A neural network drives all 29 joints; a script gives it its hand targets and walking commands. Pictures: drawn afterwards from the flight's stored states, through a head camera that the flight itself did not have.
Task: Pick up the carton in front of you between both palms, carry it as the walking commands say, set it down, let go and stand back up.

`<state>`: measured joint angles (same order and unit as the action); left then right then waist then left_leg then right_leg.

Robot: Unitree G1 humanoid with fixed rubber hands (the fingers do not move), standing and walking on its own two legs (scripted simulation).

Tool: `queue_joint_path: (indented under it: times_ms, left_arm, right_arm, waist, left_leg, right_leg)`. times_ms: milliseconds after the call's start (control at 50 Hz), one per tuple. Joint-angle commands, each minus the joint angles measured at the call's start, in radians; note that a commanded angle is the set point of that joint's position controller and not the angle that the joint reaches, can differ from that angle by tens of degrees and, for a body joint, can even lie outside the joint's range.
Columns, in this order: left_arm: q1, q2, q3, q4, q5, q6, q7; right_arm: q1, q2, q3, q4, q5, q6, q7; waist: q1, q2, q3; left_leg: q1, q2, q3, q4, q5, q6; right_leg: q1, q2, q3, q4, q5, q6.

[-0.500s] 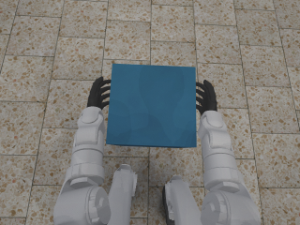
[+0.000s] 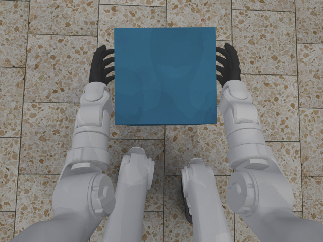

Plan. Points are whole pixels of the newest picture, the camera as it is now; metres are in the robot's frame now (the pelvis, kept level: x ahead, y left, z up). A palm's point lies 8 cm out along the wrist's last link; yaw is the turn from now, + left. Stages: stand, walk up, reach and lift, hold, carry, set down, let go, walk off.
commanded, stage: set down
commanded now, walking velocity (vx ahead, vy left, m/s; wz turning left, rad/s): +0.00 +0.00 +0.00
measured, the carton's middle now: (163, 87) +0.47 +0.06 -0.19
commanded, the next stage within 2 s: none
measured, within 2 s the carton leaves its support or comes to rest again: rests again in 1.20 s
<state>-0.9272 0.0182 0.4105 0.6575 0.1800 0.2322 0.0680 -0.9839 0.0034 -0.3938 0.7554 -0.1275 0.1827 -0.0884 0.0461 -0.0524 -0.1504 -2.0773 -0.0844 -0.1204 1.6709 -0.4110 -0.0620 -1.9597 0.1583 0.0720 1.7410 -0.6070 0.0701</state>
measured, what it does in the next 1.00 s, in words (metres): lowers itself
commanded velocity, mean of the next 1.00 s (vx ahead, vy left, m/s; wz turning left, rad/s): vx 0.00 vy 0.00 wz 0.00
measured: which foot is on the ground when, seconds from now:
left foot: down 0.00-1.00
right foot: down 0.00-1.00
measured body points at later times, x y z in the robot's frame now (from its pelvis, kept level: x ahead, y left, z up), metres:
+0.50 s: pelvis -0.02 -0.01 -0.10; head +0.33 +0.02 +0.18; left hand +0.48 +0.22 -0.27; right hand +0.53 -0.08 -0.26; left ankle +0.12 +0.13 -0.47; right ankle +0.07 -0.13 -0.47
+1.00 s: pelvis -0.02 -0.01 -0.12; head +0.34 +0.01 +0.16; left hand +0.47 +0.22 -0.29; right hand +0.53 -0.08 -0.29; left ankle +0.12 +0.13 -0.47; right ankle +0.07 -0.13 -0.47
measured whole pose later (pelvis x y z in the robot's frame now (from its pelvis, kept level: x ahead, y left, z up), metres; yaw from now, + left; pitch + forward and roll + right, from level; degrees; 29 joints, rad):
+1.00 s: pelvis -0.02 -0.01 -0.12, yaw -2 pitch +43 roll +0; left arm -1.21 0.19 0.43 0.92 0.09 0.17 0.04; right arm -1.35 -0.14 -0.22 1.06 -0.05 0.14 -0.16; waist 0.11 -0.06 0.17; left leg -2.32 -0.03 -0.08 2.05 -0.47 -0.09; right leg -2.25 0.21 0.05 2.15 -0.64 0.07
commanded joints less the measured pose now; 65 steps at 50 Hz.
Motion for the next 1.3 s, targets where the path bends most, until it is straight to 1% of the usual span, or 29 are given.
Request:
queue_joint_path:
  times_ms: [0,80,280,400,420,440,480,500,560,580,640,740,920,1180,1240,1280]
  left_arm:
    - [-0.606,-0.855,-0.500,-0.003,-0.098,-0.030,-0.189]
    - [-0.654,-0.817,-0.474,0.014,-0.106,-0.035,-0.196]
    - [-0.779,-0.715,-0.416,0.050,-0.131,-0.047,-0.217]
    - [-0.854,-0.666,-0.409,0.070,-0.162,-0.055,-0.228]
    - [-0.869,-0.664,-0.417,0.063,-0.172,-0.057,-0.228]
    - [-0.909,-0.671,-0.426,0.038,-0.183,-0.059,-0.232]
    - [-0.931,-0.670,-0.429,0.024,-0.206,-0.061,-0.239]
    - [-0.929,-0.666,-0.430,0.021,-0.214,-0.062,-0.244]
    - [-0.887,-0.666,-0.411,0.060,-0.212,-0.062,-0.254]
    - [-0.871,-0.663,-0.399,0.083,-0.204,-0.060,-0.258]
    - [-0.840,-0.657,-0.362,0.132,-0.173,-0.060,-0.267]
    - [-0.847,-0.624,-0.335,0.148,-0.154,-0.070,-0.275]
    - [-0.883,-0.552,-0.317,0.157,-0.154,-0.099,-0.267]
    - [-0.847,-0.507,-0.264,0.263,-0.162,-0.130,-0.260]
    - [-0.847,-0.481,-0.254,0.282,-0.160,-0.135,-0.259]
    - [-0.836,-0.454,-0.243,0.299,-0.150,-0.136,-0.256]
  right_arm:
    - [-0.585,0.886,0.484,0.008,0.077,-0.018,0.190]
    - [-0.632,0.866,0.475,0.030,0.079,-0.019,0.174]
    - [-0.757,0.810,0.477,0.082,0.104,-0.024,0.144]
    - [-0.840,0.767,0.502,0.102,0.141,-0.033,0.138]
    - [-0.856,0.765,0.512,0.095,0.151,-0.036,0.137]
    - [-0.880,0.766,0.520,0.076,0.157,-0.037,0.137]
    - [-0.893,0.779,0.543,0.069,0.161,-0.035,0.135]
    - [-0.898,0.792,0.558,0.058,0.169,-0.037,0.134]
    - [-0.886,0.820,0.577,0.064,0.177,-0.041,0.135]
    - [-0.886,0.826,0.576,0.066,0.176,-0.041,0.138]
    - [-0.859,0.820,0.548,0.105,0.162,-0.042,0.149]
    - [-0.834,0.785,0.498,0.161,0.142,-0.050,0.157]
    - [-0.853,0.709,0.456,0.206,0.131,-0.071,0.163]
    - [-0.843,0.605,0.417,0.247,0.102,-0.098,0.177]
    - [-0.806,0.577,0.395,0.273,0.078,-0.097,0.177]
    - [-0.795,0.555,0.379,0.288,0.064,-0.096,0.180]
  waist:
    - [0.041,0.067,-1.001]
    - [0.051,0.052,-0.993]
    - [0.092,0.009,-0.973]
    - [0.112,-0.006,-0.957]
    - [0.114,-0.006,-0.973]
    - [0.126,-0.012,-0.988]
    - [0.130,-0.063,-0.982]
    - [0.136,-0.080,-0.981]
    - [0.142,-0.108,-0.952]
    - [0.140,-0.112,-0.920]
    - [0.145,-0.097,-0.832]
    - [0.139,-0.075,-0.765]
    - [0.133,-0.059,-0.680]
    - [0.113,-0.065,-0.545]
    - [0.098,-0.057,-0.501]
    - [0.095,-0.058,-0.467]
  left_leg:
    - [0.853,-0.058,0.177,-0.052,0.265,-0.001]
    - [0.775,-0.053,0.190,0.008,0.264,-0.002]
    - [0.619,-0.032,0.218,0.144,0.254,-0.002]
    - [0.578,-0.016,0.228,0.219,0.260,0.000]
    - [0.584,-0.014,0.230,0.231,0.271,-0.001]
    - [0.550,-0.015,0.233,0.238,0.265,-0.002]
    - [0.532,-0.014,0.229,0.254,0.302,0.003]
    - [0.538,-0.014,0.228,0.262,0.322,0.006]
    - [0.531,-0.012,0.225,0.283,0.343,0.014]
    - [0.520,-0.010,0.223,0.288,0.331,0.019]
    - [0.467,-0.009,0.224,0.295,0.316,0.025]
    - [0.412,-0.004,0.222,0.304,0.302,0.030]
    - [0.374,0.003,0.209,0.314,0.278,0.037]
    - [0.309,0.003,0.183,0.338,0.279,0.050]
    - [0.285,0.005,0.179,0.340,0.259,0.049]
    - [0.264,0.005,0.175,0.337,0.234,0.051]
  right_leg:
    - [0.194,0.065,-0.142,-0.145,0.206,-0.022]
    - [0.180,0.065,-0.142,-0.094,0.209,-0.022]
    - [0.148,0.064,-0.140,0.028,0.210,-0.022]
    - [0.127,0.059,-0.143,0.101,0.213,-0.025]
    - [0.134,0.058,-0.145,0.114,0.223,-0.026]
    - [0.148,0.055,-0.141,0.123,0.219,-0.029]
    - [0.161,0.055,-0.152,0.142,0.262,-0.023]
    - [0.164,0.055,-0.155,0.150,0.281,-0.020]
    - [0.144,0.050,-0.153,0.159,0.304,-0.016]
    - [0.111,0.051,-0.151,0.156,0.291,-0.016]
    - [0.061,0.051,-0.140,0.154,0.283,-0.022]
    - [0.022,0.052,-0.128,0.159,0.279,-0.033]
    - [-0.037,0.050,-0.119,0.177,0.244,-0.045]
    - [-0.089,0.033,-0.107,0.206,0.245,-0.057]
    - [-0.099,0.029,-0.102,0.208,0.234,-0.060]
    - [-0.110,0.026,-0.100,0.209,0.213,-0.062]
